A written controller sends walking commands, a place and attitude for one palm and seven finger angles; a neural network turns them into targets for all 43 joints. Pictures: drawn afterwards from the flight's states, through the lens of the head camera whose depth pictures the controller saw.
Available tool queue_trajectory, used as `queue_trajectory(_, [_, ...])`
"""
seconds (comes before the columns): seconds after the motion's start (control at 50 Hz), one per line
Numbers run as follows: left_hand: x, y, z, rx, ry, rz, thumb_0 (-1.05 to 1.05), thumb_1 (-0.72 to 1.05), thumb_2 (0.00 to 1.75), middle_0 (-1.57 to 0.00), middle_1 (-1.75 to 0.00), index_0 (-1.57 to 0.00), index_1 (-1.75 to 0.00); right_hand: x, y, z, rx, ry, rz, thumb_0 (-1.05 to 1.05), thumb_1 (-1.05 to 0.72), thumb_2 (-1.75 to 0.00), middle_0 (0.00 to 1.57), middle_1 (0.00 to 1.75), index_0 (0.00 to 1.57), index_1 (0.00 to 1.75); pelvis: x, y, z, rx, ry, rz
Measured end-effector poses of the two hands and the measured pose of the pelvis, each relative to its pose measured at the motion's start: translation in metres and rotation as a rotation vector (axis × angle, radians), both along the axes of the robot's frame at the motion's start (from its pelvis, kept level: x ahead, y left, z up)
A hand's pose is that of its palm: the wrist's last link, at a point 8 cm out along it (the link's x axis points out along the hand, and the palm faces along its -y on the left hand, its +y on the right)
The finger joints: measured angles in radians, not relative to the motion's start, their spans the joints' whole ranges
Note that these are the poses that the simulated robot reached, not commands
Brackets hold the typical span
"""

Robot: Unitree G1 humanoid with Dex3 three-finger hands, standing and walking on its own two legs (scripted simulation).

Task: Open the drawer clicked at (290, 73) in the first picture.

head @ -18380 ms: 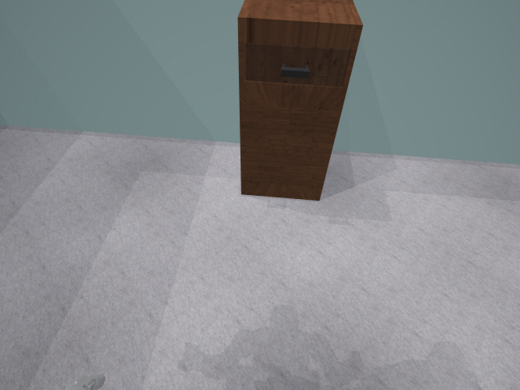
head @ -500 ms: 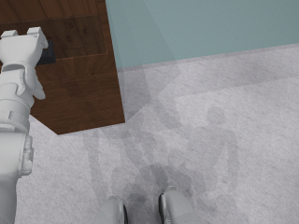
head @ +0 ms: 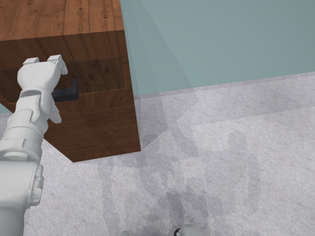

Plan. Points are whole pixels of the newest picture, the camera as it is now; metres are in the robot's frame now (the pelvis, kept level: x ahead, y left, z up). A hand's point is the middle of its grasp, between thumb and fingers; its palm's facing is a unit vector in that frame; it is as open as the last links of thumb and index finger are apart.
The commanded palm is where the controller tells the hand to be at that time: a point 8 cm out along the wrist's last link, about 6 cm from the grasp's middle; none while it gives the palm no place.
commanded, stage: lift the fingers back up to retry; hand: left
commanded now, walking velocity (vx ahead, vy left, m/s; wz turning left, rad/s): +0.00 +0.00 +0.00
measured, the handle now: (60, 89) +0.54 +0.26 -0.01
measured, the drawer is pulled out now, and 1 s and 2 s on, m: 0.00 0.00 0.00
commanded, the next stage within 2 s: re-aim the fingers above the handle in 0.16 s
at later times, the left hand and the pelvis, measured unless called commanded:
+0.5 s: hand (47, 92) +0.48 +0.26 +0.06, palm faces +0.01 -0.02 -1.00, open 13.8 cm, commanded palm +0.46 +0.26 +0.11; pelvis +0.00 -0.01 +0.01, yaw +1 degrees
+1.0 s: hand (44, 95) +0.47 +0.27 +0.05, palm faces -0.06 +0.03 -1.00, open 13.8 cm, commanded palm +0.47 +0.25 +0.10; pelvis -0.02 -0.01 +0.00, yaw +0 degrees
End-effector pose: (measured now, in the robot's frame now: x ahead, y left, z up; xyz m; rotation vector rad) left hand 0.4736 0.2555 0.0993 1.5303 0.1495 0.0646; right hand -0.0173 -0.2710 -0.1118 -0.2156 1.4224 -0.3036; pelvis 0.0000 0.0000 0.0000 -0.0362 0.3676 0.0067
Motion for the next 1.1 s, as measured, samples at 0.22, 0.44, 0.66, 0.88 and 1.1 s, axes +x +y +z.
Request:
queue_trajectory(0.22, [-0.015, 0.007, 0.004, 0.017, 0.043, 0.016, 0.00, -0.49, 0.30, -0.31, -1.20, -0.33, -1.20, 0.045, -0.001, 0.002, 0.028, -0.077, 0.032, 0.00, -0.90, -0.90, 0.20, 0.30, 0.20, 0.30, 0.010, -0.002, 0.009, 0.009, -0.039, 0.002])
queue_trajectory(0.44, [-0.020, -0.003, 0.007, 0.008, -0.052, -0.048, 0.00, -0.49, 0.30, -0.32, -1.20, -0.32, -1.20, 0.053, -0.010, 0.002, 0.000, -0.090, 0.066, 0.00, -0.91, -0.90, 0.20, 0.30, 0.20, 0.30, 0.003, -0.006, 0.006, 0.012, -0.039, 0.017])
queue_trajectory(0.66, [-0.021, -0.002, 0.008, 0.040, 0.042, 0.024, 0.00, -0.49, 0.30, -0.32, -1.20, -0.32, -1.20, 0.019, -0.010, 0.002, 0.012, -0.055, 0.013, 0.00, -0.91, -0.90, 0.20, 0.30, 0.20, 0.30, -0.004, -0.008, 0.009, 0.016, -0.053, 0.004])
queue_trajectory(0.88, [-0.015, -0.017, 0.014, 0.021, -0.052, -0.035, 0.00, -0.49, 0.30, -0.32, -1.20, -0.32, -1.20, -0.007, -0.011, 0.002, 0.001, -0.025, -0.004, 0.00, -0.91, -0.90, 0.20, 0.30, 0.20, 0.30, -0.013, -0.008, 0.005, 0.021, -0.045, -0.008])
queue_trajectory(1.1, [-0.019, 0.001, 0.001, 0.046, 0.067, 0.015, 0.00, -0.49, 0.30, -0.32, -1.20, -0.32, -1.20, -0.008, -0.009, 0.005, -0.013, -0.025, -0.001, 0.00, -0.91, -0.90, 0.20, 0.30, 0.20, 0.30, -0.015, -0.006, 0.006, 0.016, -0.038, 0.001])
